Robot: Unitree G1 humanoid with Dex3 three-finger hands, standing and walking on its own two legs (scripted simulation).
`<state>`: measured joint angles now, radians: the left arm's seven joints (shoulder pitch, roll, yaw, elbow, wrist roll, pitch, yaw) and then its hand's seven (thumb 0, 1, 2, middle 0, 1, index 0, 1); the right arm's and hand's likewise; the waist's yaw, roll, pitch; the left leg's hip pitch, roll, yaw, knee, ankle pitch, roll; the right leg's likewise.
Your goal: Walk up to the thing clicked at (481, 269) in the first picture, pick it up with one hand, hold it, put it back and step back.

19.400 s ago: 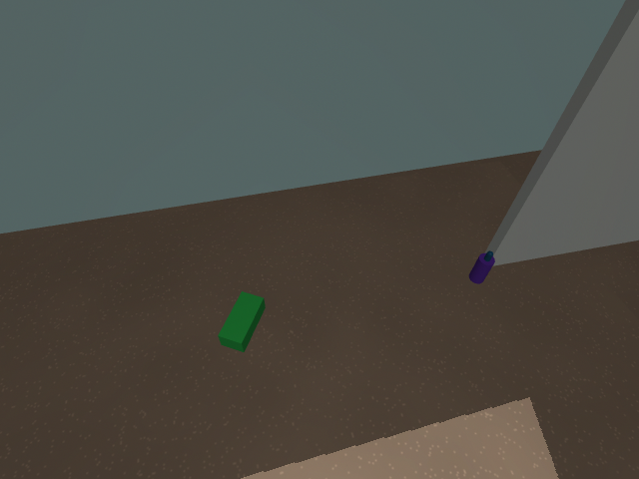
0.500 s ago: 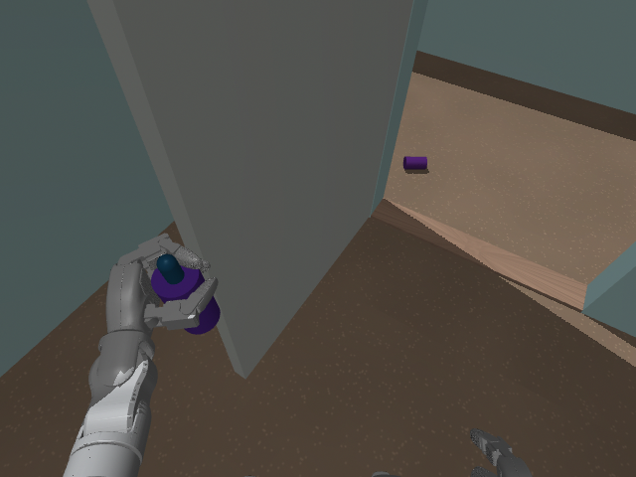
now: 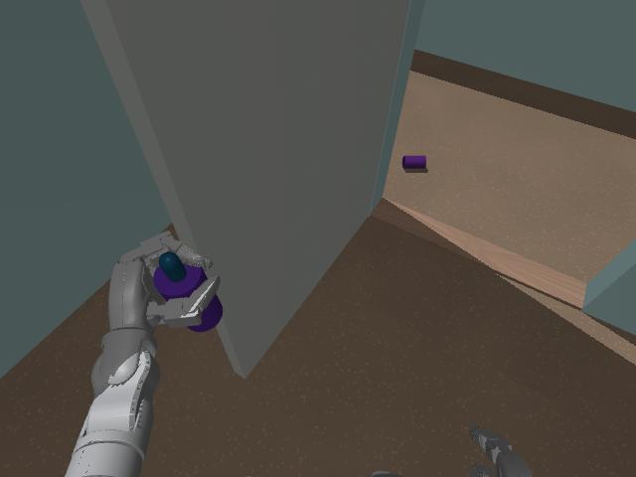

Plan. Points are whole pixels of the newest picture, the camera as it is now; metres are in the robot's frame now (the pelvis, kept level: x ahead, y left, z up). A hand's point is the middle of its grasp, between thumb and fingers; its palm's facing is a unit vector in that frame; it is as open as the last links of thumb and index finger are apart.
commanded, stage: hold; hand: left
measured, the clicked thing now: (187, 288) +0.34 +0.17 +0.03
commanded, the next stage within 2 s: crouch in 0.14 s
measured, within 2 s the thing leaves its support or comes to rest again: neither
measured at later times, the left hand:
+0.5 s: hand (191, 297) +0.33 +0.16 +0.02, palm faces +0.15 -0.99 +0.00, open 5.9 cm
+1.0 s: hand (209, 341) +0.38 +0.20 -0.22, palm faces +0.23 -0.97 -0.04, open 5.9 cm
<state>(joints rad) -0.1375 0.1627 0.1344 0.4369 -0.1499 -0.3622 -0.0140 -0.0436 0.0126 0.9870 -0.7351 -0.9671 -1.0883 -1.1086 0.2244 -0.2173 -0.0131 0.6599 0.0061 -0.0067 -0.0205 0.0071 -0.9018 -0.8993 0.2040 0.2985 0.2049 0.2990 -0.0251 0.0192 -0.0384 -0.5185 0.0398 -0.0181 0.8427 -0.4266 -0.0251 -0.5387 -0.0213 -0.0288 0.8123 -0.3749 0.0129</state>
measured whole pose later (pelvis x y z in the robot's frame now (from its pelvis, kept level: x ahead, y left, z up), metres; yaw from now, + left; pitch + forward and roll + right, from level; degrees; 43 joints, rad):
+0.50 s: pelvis +0.00 +0.00 -0.01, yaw +0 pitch +8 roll -1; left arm -0.17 0.15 0.15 0.53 -0.13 -0.41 0.01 -0.04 0.01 0.98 -0.73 -0.97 -1.09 -1.11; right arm 0.21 -0.21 -0.02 0.65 -0.01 -0.02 -0.01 0.01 -0.90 -0.90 0.20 0.30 0.21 0.30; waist -0.04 0.01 -0.05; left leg -0.61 0.04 -0.02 0.90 -0.44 -0.02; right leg -0.63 -0.02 -0.03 0.87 -0.39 0.02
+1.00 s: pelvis -0.05 +0.00 -0.20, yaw -1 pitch +32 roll -2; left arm -0.53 0.25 0.34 0.96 -0.09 -0.76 0.00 -0.04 0.02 0.98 -0.73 -0.97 -1.09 -1.10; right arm 0.14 -0.25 -0.02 0.68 -0.08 -0.01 0.07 0.00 -0.90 -0.90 0.20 0.30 0.20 0.30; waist -0.08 0.01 -0.20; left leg -1.62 0.02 -0.06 1.76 -0.69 -0.03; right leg -1.64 -0.04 -0.02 1.71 -0.63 0.01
